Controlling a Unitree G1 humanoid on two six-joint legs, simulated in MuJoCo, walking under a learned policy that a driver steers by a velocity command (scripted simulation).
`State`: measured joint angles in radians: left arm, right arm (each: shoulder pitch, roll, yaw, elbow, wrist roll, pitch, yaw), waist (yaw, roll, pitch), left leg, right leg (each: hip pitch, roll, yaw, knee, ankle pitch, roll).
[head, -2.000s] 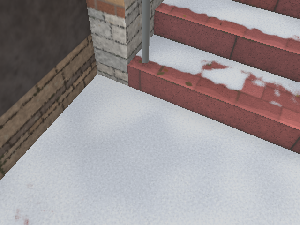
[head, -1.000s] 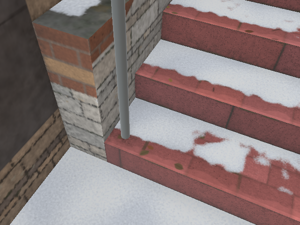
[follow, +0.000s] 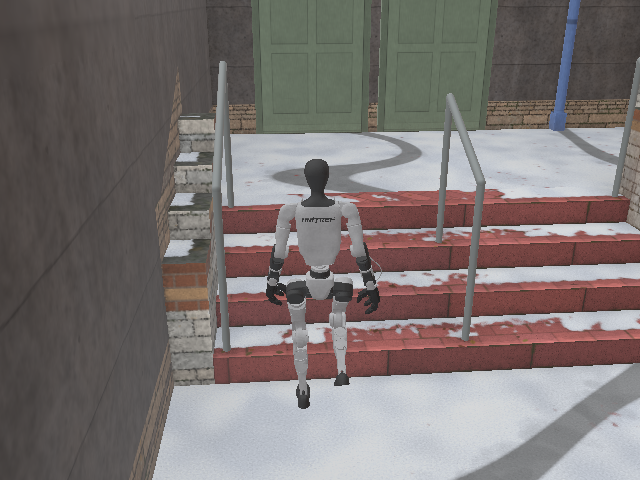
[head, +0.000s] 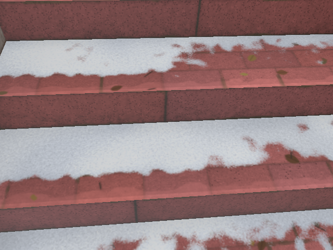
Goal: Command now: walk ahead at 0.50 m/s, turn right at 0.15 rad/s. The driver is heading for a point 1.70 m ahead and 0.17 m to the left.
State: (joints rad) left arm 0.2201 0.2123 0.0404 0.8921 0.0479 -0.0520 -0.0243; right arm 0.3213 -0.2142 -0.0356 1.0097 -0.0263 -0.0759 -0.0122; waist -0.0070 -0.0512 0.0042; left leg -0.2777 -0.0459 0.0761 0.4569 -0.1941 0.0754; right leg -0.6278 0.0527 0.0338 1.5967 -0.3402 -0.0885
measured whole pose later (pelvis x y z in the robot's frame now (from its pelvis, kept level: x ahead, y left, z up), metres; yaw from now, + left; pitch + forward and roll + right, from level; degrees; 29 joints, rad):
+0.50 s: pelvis +0.29 -0.10 +0.10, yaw +0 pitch +3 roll -1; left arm 0.18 0.18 0.03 0.90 0.03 -0.04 -0.01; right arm 0.27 -0.21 -0.06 0.84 -0.04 -0.08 0.00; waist -0.04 0.03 -0.04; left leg -0.64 -0.01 -0.10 1.79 -0.07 0.10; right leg -0.61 0.01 -0.16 0.98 -0.42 -0.10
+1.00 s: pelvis +0.58 -0.09 +0.24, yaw -1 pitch +2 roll +3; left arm 0.46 0.14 0.04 0.96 0.03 -0.11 -0.02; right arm 0.11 -0.15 -0.02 0.82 -0.01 -0.01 -0.03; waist 0.01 0.00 -0.03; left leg -0.70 -0.06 0.23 1.13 -0.48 0.17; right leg -0.42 0.02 0.06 1.45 -0.05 -0.10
